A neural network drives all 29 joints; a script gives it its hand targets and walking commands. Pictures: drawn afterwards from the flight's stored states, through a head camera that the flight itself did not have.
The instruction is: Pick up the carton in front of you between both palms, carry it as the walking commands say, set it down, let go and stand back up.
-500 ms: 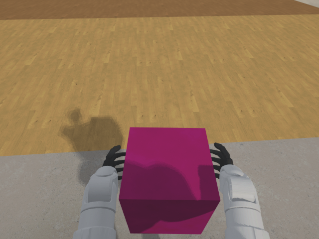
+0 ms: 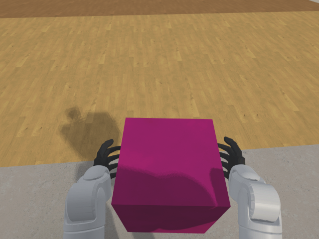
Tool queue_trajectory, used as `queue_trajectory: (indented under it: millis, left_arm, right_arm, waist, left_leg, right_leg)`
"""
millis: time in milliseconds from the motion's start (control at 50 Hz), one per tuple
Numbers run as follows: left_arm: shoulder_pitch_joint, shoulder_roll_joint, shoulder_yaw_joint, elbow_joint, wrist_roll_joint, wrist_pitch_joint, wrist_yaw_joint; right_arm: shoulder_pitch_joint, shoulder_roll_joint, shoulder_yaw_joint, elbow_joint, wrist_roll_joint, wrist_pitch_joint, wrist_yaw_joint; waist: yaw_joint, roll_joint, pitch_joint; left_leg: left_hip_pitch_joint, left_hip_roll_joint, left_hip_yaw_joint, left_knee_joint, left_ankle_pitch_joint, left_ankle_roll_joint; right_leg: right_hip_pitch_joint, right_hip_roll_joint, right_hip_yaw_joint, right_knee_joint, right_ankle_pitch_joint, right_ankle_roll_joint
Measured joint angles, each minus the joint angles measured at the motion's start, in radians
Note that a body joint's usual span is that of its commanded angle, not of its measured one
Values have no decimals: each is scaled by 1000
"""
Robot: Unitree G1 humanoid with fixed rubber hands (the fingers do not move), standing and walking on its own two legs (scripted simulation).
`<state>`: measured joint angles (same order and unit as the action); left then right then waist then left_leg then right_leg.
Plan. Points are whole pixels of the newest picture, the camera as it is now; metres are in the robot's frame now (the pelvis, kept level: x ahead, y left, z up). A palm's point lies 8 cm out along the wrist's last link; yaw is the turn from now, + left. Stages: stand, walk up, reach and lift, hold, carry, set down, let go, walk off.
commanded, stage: carry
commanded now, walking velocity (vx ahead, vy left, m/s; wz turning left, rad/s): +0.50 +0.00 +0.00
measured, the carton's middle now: (167, 179) +0.29 +0.00 +0.03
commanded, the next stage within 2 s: none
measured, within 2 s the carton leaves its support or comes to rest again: neither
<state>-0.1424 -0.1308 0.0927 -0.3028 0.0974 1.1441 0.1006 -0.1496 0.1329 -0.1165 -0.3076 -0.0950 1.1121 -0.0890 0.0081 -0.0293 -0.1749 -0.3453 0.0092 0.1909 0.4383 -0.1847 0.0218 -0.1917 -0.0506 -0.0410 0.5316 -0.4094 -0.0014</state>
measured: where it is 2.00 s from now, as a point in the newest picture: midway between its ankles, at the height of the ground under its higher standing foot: (168, 193)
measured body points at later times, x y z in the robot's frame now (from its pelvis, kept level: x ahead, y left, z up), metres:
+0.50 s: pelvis +0.29 -0.06 +0.01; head +0.28 -0.06 +0.46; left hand +0.53 +0.11 +0.08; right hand +0.56 -0.19 +0.08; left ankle +0.22 +0.07 -0.65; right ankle +0.29 -0.12 -0.73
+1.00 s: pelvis +0.59 -0.02 +0.01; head +0.63 -0.01 +0.46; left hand +0.87 +0.12 +0.08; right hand +0.85 -0.18 +0.09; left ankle +0.62 +0.06 -0.73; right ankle +0.58 -0.13 -0.71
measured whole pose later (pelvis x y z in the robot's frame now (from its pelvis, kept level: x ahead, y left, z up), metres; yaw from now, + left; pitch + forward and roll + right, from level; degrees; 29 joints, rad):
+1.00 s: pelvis +0.59 -0.02 +0.01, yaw -2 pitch +4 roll +0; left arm -0.07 -0.13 0.05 -0.53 0.06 1.22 0.13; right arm -0.08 0.13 -0.08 -0.53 -0.05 1.18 -0.11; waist -0.02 -0.02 -0.01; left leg -0.31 0.05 0.26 0.40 -0.16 0.07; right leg -0.40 -0.05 -0.11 0.68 -0.42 0.02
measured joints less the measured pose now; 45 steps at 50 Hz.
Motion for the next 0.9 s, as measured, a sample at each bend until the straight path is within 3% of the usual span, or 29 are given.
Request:
queue_trajectory:
  millis: [60, 120, 200, 280, 300, 340, 380, 420, 460, 580, 740, 760, 800, 820, 860, 900]
  left_arm:
    - [69, 4, 10, -65, -22, 41, 6]
    - [114, 4, -11, -111, -40, 77, 21]
    - [123, 4, -24, -140, -50, 88, 22]
    - [124, 4, -28, -170, -49, 90, 23]
    - [121, 4, -27, -175, -49, 93, 23]
    - [100, 4, -31, -169, -48, 93, 24]
    - [76, 4, -38, -131, -45, 91, 26]
    - [76, 3, -38, -112, -44, 95, 27]
    - [94, 3, -37, -118, -42, 96, 27]
    - [115, 3, -35, -158, -41, 73, 27]
    - [78, 3, -45, -177, -42, 79, 27]
    - [79, 3, -46, -181, -40, 83, 27]
    - [75, 5, -32, -174, -36, 92, 27]
    - [67, 4, -22, -164, -35, 97, 27]
    - [65, 4, -12, -162, -31, 102, 27]
    - [73, 4, -20, -176, -29, 99, 27]
  right_arm:
    - [28, -3, 44, -25, 12, 46, -14]
    - [81, -5, 59, -89, 23, 91, -25]
    - [105, -6, 58, -148, 34, 115, -35]
    - [98, -6, 57, -172, 41, 121, -37]
    - [93, -6, 56, -177, 41, 124, -37]
    - [80, -7, 43, -183, 43, 127, -37]
    - [73, -7, 20, -168, 46, 128, -37]
    - [73, -6, 15, -152, 45, 134, -37]
    - [82, -6, 25, -143, 44, 130, -36]
    - [98, -6, 52, -157, 26, 88, -20]
    - [97, -6, 39, -208, 23, 87, -16]
    - [94, -6, 38, -207, 25, 92, -16]
    - [83, -5, 45, -176, 25, 87, -16]
    - [71, -5, 46, -156, 24, 85, -17]
    - [56, -4, 46, -133, 26, 84, -17]
    - [60, -4, 44, -146, 31, 84, -17]
  waist:
    - [0, 17, -10]
    - [-17, 55, -7]
    - [-41, 74, 6]
    - [-46, 73, 10]
    - [-44, 71, 11]
    - [-36, 79, 12]
    - [-15, 78, 16]
    - [-1, 62, 29]
    - [12, 49, 43]
    - [40, 28, 56]
    - [16, 23, 53]
    - [12, 25, 56]
    - [-6, 3, 65]
    - [-14, -4, 79]
    - [-18, -1, 114]
    - [-21, 5, 144]
  left_leg:
    - [23, 9, 27, 41, -58, 28]
    - [91, 27, 19, -24, -83, 14]
    - [198, 43, 0, -107, -101, -10]
    - [297, 63, -8, -102, -182, -48]
    - [314, 72, -12, -71, -220, -60]
    - [299, 107, -33, 76, -315, -74]
    - [173, 113, -91, 371, -311, -61]
    - [27, 91, -123, 614, -286, -37]
    - [-90, 83, -117, 701, -222, -25]
    - [-260, 97, -78, 448, -31, -29]
    - [-217, 62, 19, 90, 143, -13]
    - [-183, 50, 39, 46, 176, -8]
    - [-145, 27, 68, 63, 113, 66]
    - [-147, 25, 73, 97, 71, 83]
    - [-120, 37, 78, 97, 37, 77]
    - [-71, 42, 80, 45, 40, 62]
  right_leg:
    - [-136, -3, -22, 279, -72, -8]
    - [-263, 2, -63, 372, -59, -15]
    - [-347, -15, -97, 214, 78, -8]
    - [-340, -17, -150, 33, 220, 1]
    - [-320, -12, -170, -2, 231, -1]
    - [-291, -1, -204, 9, 284, -50]
    - [-288, 2, -223, 79, 215, -85]
    - [-245, 2, -233, 58, 166, -89]
    - [-184, 5, -236, -5, 165, -75]
    - [10, 19, -216, -194, 155, -58]
    - [235, 4, -195, -228, 0, 12]
    - [248, -4, -189, -183, -39, 23]
    - [199, -49, -168, 22, -72, 38]
    - [131, -55, -131, 180, -75, 43]
    - [-17, -25, -67, 438, -97, 35]
    - [-119, -6, -54, 491, -86, 23]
